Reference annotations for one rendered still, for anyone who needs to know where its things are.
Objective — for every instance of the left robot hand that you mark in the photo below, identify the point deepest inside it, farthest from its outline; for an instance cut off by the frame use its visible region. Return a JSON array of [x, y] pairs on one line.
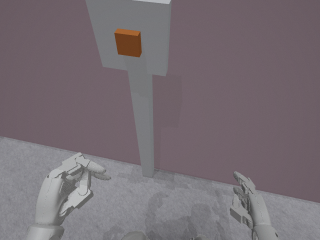
[[59, 184]]

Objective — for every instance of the right robot hand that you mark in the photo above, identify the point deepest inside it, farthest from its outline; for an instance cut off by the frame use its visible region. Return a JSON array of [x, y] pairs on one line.
[[253, 211]]

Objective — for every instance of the button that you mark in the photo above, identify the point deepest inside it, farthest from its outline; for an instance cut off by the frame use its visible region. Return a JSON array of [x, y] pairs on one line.
[[128, 42]]

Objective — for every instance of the panel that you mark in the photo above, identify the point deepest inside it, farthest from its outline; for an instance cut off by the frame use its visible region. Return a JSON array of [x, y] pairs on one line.
[[152, 18]]

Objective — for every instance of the right robot forearm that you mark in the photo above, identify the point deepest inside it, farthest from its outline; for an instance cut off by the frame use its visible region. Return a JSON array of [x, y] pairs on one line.
[[264, 232]]

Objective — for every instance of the left robot forearm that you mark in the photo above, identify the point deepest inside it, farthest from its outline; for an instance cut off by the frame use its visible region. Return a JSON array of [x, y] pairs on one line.
[[37, 231]]

